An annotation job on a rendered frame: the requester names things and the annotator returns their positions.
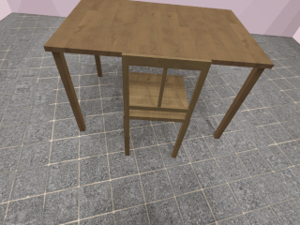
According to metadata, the table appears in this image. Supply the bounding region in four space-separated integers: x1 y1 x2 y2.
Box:
43 0 274 139

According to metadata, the chair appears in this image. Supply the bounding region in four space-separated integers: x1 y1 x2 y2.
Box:
121 52 212 158

